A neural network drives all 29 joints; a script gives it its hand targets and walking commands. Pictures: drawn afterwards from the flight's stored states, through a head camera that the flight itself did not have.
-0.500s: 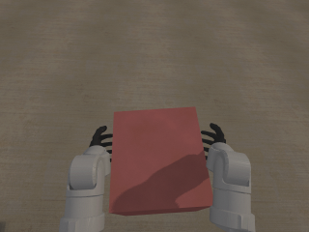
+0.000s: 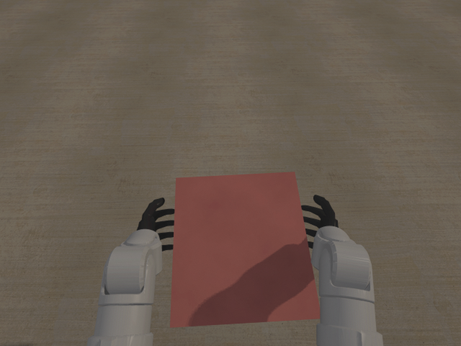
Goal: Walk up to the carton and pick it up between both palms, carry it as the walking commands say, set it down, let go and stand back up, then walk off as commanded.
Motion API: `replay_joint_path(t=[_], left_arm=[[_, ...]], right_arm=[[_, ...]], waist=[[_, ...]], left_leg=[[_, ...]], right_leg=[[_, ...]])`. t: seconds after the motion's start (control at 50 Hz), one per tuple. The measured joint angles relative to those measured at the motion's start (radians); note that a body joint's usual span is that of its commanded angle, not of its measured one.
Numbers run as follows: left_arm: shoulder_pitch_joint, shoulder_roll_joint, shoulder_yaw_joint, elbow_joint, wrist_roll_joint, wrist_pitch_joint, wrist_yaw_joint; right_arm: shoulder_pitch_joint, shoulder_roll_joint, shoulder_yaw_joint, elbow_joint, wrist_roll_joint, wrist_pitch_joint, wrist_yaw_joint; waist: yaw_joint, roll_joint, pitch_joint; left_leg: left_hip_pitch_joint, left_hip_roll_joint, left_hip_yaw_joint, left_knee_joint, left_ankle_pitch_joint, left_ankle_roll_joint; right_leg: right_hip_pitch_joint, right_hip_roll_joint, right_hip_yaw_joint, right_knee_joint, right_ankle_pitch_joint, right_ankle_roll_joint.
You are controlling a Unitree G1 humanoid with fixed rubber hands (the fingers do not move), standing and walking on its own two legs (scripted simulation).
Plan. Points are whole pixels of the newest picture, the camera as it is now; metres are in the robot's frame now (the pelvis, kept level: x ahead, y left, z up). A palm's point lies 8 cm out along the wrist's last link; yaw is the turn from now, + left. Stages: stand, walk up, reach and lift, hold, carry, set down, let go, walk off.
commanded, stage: carry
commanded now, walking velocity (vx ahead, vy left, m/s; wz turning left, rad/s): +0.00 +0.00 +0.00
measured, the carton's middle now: (238, 254) +0.31 +0.00 -0.05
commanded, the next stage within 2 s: none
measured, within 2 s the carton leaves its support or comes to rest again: neither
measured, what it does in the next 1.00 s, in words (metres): walks ahead: left foot, then right foot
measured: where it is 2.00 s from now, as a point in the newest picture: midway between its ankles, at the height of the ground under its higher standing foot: (243, 237)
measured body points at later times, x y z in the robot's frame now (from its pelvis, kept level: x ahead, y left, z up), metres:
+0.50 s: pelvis +0.28 -0.04 -0.02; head +0.29 -0.05 +0.43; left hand +0.56 +0.11 +0.01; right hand +0.56 -0.20 +0.01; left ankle +0.13 +0.09 -0.67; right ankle +0.32 -0.12 -0.72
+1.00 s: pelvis +0.45 -0.04 +0.00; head +0.41 -0.04 +0.45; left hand +0.72 +0.13 +0.02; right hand +0.75 -0.18 +0.03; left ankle +0.37 +0.06 -0.72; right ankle +0.33 -0.12 -0.70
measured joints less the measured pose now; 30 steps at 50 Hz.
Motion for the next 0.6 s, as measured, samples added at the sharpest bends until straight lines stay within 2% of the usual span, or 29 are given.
replay_joint_path(t=[0.04, 0.08, 0.12, 0.14, 0.16, 0.18, 0.2, 0.24, 0.28, 0.32, 0.34, 0.38, 0.4, 0.42, 0.46, 0.52, 0.56, 0.6], left_arm=[[-0.005, -0.001, -0.015, -0.032, 0.001, -0.009, 0.005], [-0.003, -0.001, -0.021, -0.038, 0.01, -0.035, -0.009], [0.013, 0.001, -0.019, -0.021, 0.011, -0.072, -0.026], [0.039, 0.004, -0.024, -0.051, -0.001, -0.076, -0.018], [0.076, 0.01, -0.033, -0.118, -0.029, -0.06, 0.003], [0.107, 0.012, -0.026, -0.155, -0.036, -0.059, -0.002], [0.122, 0.012, -0.013, -0.158, -0.041, -0.068, -0.003], [0.142, 0.013, 0.0, -0.145, -0.057, -0.077, -0.001], [0.151, 0.013, -0.003, -0.105, -0.055, -0.1, -0.015], [0.143, 0.014, -0.027, -0.103, -0.062, -0.102, -0.016], [0.133, 0.014, -0.035, -0.094, -0.064, -0.108, -0.02], [0.118, 0.013, -0.032, -0.046, -0.019, -0.148, -0.048], [0.111, 0.012, -0.021, -0.002, 0.01, -0.181, -0.059], [0.107, 0.01, -0.016, 0.033, 0.024, -0.209, -0.057], [0.097, 0.01, -0.019, 0.084, 0.037, -0.251, -0.053], [0.082, 0.01, -0.029, 0.077, 0.048, -0.261, -0.051], [0.081, 0.009, -0.03, 0.082, 0.06, -0.287, -0.043], [0.095, 0.01, -0.038, 0.053, 0.043, -0.29, -0.039]], right_arm=[[0.052, -0.013, 0.024, -0.055, 0.028, -0.028, -0.006], [0.081, -0.019, 0.035, -0.067, 0.035, -0.056, -0.002], [0.096, -0.022, 0.035, -0.034, 0.026, -0.103, 0.01], [0.102, -0.022, 0.047, -0.052, 0.042, -0.101, 0.001], [0.111, -0.022, 0.067, -0.1, 0.067, -0.078, -0.015], [0.114, -0.023, 0.086, -0.105, 0.064, -0.078, -0.002], [0.106, -0.022, 0.094, -0.079, 0.056, -0.09, 0.006], [0.102, -0.021, 0.096, -0.038, 0.054, -0.103, 0.007], [0.126, -0.024, 0.104, -0.031, 0.039, -0.112, 0.005], [0.173, -0.029, 0.105, -0.102, 0.049, -0.095, -0.015], [0.188, -0.029, 0.1, -0.127, 0.056, -0.092, -0.023], [0.201, -0.03, 0.106, -0.129, 0.046, -0.108, -0.013], [0.198, -0.031, 0.112, -0.096, 0.035, -0.131, 0.004], [0.196, -0.032, 0.113, -0.068, 0.031, -0.155, 0.011], [0.181, -0.031, 0.093, -0.008, 0.02, -0.205, 0.025], [0.14, -0.027, 0.059, 0.027, 0.028, -0.237, 0.024], [0.116, -0.023, 0.046, 0.037, 0.025, -0.259, 0.036], [0.104, -0.022, 0.036, 0.033, 0.025, -0.274, 0.042]], waist=[[0.014, -0.068, 0.024], [0.006, -0.114, 0.045], [0.006, -0.133, 0.047], [0.01, -0.131, 0.054], [0.014, -0.121, 0.063], [0.016, -0.124, 0.063], [0.015, -0.115, 0.063], [0.004, -0.07, 0.061], [-0.021, -0.029, 0.051], [-0.059, -0.002, 0.064], [-0.074, 0.008, 0.076], [-0.082, 0.004, 0.091], [-0.082, -0.009, 0.09], [-0.085, -0.01, 0.085], [-0.083, -0.018, 0.076], [-0.062, -0.048, 0.098], [-0.046, -0.068, 0.102], [-0.033, -0.08, 0.099]], left_leg=[[-0.073, -0.042, 0.01, 0.187, -0.095, -0.014], [-0.143, -0.059, 0.022, 0.269, -0.154, -0.002], [-0.202, -0.069, 0.052, 0.232, -0.108, 0.005], [-0.201, -0.08, 0.074, 0.132, -0.025, 0.009], [-0.184, -0.084, 0.094, 0.047, 0.071, 0.034], [-0.168, -0.083, 0.115, 0.052, 0.046, 0.059], [-0.159, -0.074, 0.131, 0.073, -0.004, 0.071], [-0.12, -0.056, 0.15, 0.083, -0.064, 0.076], [-0.068, -0.059, 0.161, 0.042, -0.088, 0.069], [-0.015, -0.076, 0.137, -0.006, -0.095, 0.059], [0.017, -0.079, 0.121, -0.027, -0.098, 0.052], [0.091, -0.074, 0.106, -0.049, -0.111, 0.034], [0.119, -0.069, 0.103, -0.026, -0.117, 0.021], [0.117, -0.052, 0.085, 0.035, -0.114, 0.005], [0.078, -0.047, 0.005, 0.178, -0.115, -0.009], [0.006, -0.068, -0.076, 0.279, -0.121, -0.019], [-0.041, -0.07, -0.074, 0.208, -0.135, -0.024], [-0.06, -0.073, -0.067, 0.037, -0.109, -0.019]], right_leg=[[0.057, -0.04, 0.007, -0.03, -0.078, -0.033], [0.106, -0.064, -0.017, -0.014, -0.121, -0.031], [0.153, -0.069, -0.033, -0.009, -0.158, -0.018], [0.162, -0.07, -0.025, 0.023, -0.178, -0.011], [0.153, -0.071, -0.01, 0.091, -0.193, -0.002], [0.102, -0.086, 0.014, 0.223, -0.176, 0.01], [0.019, -0.074, 0.063, 0.412, -0.153, 0.033], [-0.139, -0.005, 0.163, 0.723, -0.19, 0.033], [-0.295, 0.033, 0.224, 0.891, -0.271, 0.017], [-0.416, 0.014, 0.226, 0.825, -0.274, -0.001], [-0.445, -0.003, 0.216, 0.698, -0.23, -0.004], [-0.434, -0.03, 0.191, 0.338, -0.002, -0.002], [-0.405, -0.037, 0.178, 0.202, 0.206, -0.001], [-0.384, -0.034, 0.157, 0.204, 0.271, 0.004], [-0.337, -0.027, 0.113, 0.228, 0.143, -0.029], [-0.272, -0.013, 0.072, 0.2, 0.11, -0.048], [-0.234, -0.006, 0.058, 0.143, 0.116, -0.054], [-0.201, -0.001, 0.046, 0.092, 0.121, -0.058]])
